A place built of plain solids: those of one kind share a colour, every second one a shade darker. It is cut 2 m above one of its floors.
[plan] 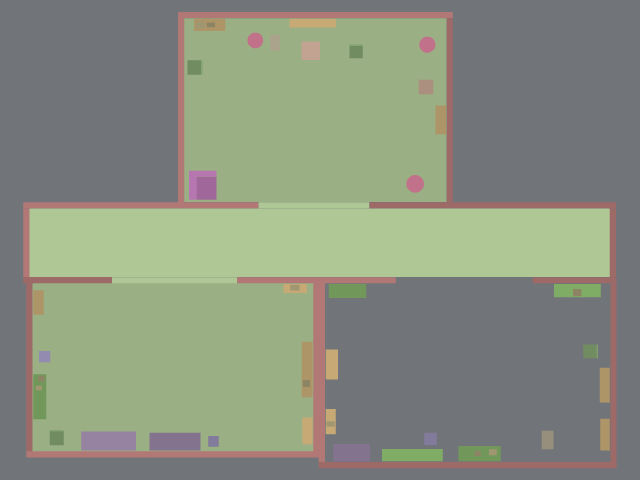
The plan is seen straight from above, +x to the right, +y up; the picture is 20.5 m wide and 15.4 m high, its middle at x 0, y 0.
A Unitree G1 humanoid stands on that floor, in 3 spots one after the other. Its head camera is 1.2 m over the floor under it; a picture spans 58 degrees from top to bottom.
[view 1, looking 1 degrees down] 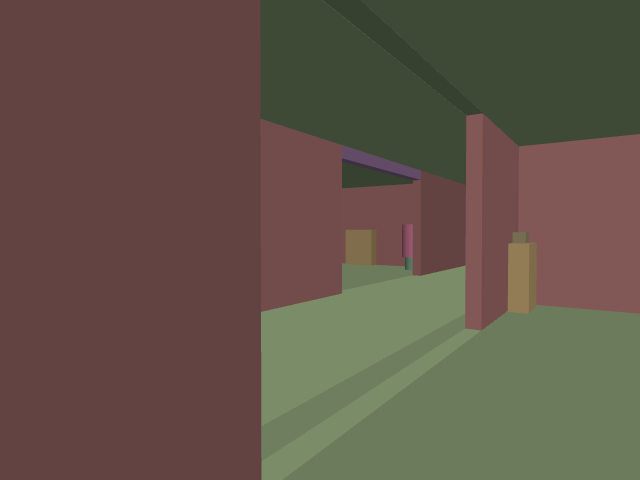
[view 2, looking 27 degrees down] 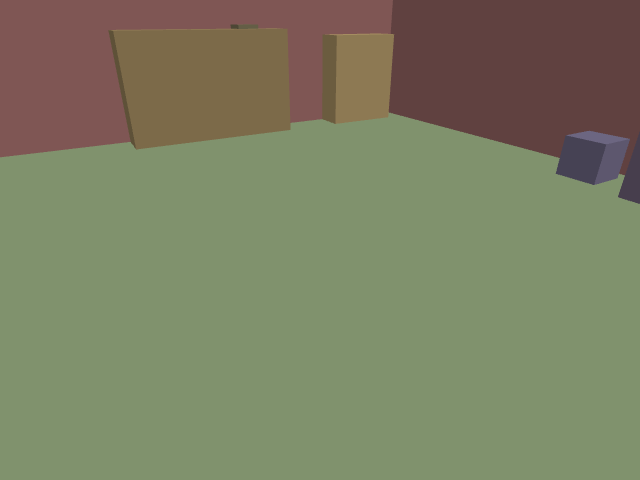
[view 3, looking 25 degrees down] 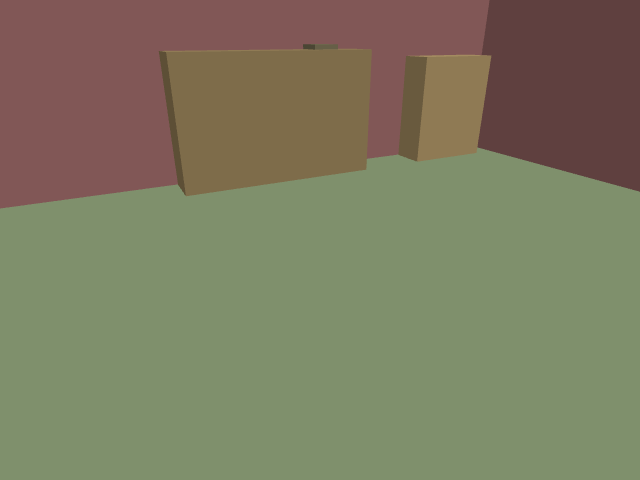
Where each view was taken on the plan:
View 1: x -8.15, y -2.70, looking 34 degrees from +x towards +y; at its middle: wall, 6.65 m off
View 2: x -5.36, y -2.70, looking -30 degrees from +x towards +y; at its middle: floor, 2.64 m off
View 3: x -4.15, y -2.70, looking -27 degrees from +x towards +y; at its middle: floor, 2.84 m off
